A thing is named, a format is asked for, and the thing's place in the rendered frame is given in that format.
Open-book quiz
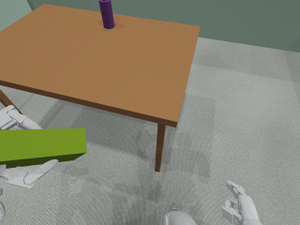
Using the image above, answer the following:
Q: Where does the table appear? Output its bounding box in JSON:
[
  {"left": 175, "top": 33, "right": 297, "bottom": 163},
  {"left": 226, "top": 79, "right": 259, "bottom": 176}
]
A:
[{"left": 0, "top": 4, "right": 201, "bottom": 173}]

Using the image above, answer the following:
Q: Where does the robot left hand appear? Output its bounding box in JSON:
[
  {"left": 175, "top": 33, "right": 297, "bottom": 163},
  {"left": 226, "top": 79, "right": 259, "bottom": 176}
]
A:
[{"left": 0, "top": 105, "right": 59, "bottom": 188}]

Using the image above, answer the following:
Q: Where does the right robot thigh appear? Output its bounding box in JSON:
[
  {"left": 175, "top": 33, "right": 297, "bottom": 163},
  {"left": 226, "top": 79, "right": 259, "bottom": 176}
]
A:
[{"left": 163, "top": 211, "right": 197, "bottom": 225}]

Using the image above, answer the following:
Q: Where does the robot right hand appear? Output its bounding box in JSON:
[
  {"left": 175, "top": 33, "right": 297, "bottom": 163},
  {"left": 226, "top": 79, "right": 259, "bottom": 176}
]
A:
[{"left": 222, "top": 180, "right": 260, "bottom": 225}]

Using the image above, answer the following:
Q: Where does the sponge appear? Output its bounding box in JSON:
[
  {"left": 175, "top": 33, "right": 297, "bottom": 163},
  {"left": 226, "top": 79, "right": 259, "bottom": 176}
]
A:
[{"left": 0, "top": 128, "right": 87, "bottom": 169}]

